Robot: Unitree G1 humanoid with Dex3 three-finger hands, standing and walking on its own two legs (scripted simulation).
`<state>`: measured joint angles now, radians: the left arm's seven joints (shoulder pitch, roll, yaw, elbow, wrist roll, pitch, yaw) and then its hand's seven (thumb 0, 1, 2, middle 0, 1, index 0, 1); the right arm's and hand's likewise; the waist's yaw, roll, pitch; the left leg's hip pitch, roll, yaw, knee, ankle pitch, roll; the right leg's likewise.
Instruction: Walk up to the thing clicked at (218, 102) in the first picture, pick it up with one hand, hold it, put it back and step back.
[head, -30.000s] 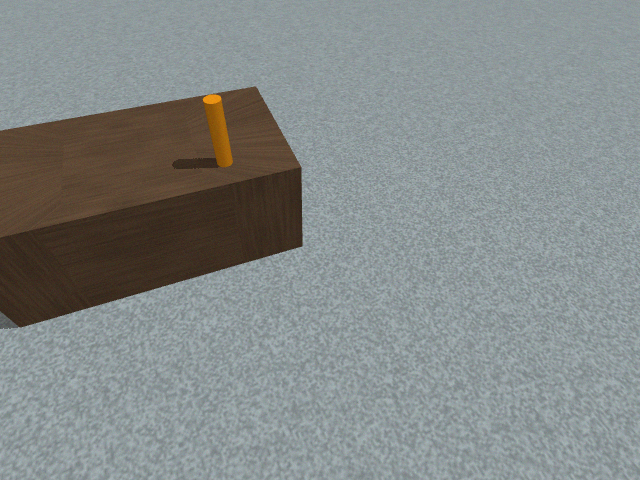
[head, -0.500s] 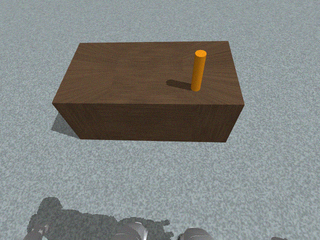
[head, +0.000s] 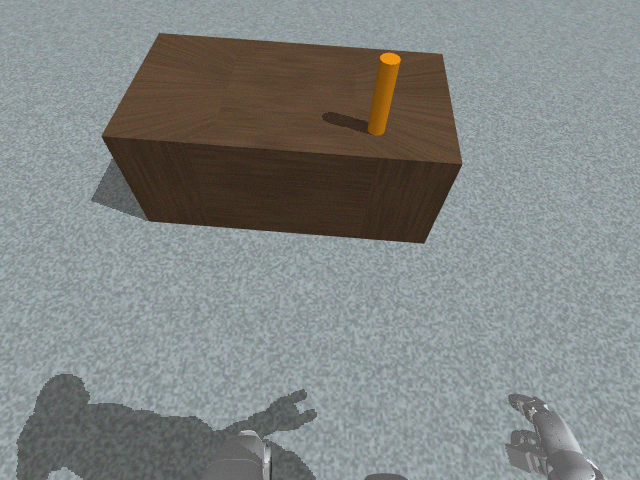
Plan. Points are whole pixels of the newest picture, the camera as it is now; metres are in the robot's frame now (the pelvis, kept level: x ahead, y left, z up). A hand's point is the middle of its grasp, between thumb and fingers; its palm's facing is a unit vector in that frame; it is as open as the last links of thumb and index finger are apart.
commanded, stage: step back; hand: right
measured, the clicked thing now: (382, 97) +1.04 -0.17 -0.22
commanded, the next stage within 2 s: stand in 1.20 s
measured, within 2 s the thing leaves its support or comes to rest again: neither
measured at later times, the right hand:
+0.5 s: hand out of the picture +0.01 -0.24 -0.14, palm faces -0.11 +0.93 -0.34, open 7.4 cm
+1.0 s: hand out of the picture +0.10 -0.22 -0.14, palm faces -0.13 +0.93 -0.35, open 7.4 cm
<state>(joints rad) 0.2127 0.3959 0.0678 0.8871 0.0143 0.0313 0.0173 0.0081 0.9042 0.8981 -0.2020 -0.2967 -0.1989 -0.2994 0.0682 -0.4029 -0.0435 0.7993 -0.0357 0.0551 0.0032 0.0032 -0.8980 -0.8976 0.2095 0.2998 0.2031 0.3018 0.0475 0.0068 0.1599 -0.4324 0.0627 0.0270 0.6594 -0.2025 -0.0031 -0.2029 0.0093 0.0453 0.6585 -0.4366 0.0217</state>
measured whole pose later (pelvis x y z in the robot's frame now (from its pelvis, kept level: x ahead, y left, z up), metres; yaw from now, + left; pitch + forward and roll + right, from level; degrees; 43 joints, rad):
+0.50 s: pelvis -0.06 +0.01 +0.01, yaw +5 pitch -2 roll +1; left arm 0.23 0.42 0.07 0.96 0.02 0.01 -0.01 0.01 0.90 0.90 -0.20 -0.30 -0.20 -0.30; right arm 0.25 -0.35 -0.05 0.98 -0.04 0.00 0.03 0.01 -0.90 -0.90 0.21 0.30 0.20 0.30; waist 0.01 -0.03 0.05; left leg -0.21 -0.01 -0.03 0.57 -0.33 0.00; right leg -0.36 -0.03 0.01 0.86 -0.49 -0.02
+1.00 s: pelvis -0.02 +0.02 +0.01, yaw +5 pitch -2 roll +0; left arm 0.15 0.39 0.04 1.00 0.00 -0.01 0.01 0.01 0.90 0.90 -0.20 -0.30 -0.20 -0.30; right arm 0.12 -0.34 -0.03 1.02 -0.02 0.01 0.00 0.00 -0.90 -0.90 0.21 0.30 0.20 0.30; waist 0.04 0.00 0.09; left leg -0.29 0.04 0.00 0.63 -0.30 -0.02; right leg -0.23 -0.02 0.00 0.63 -0.36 0.02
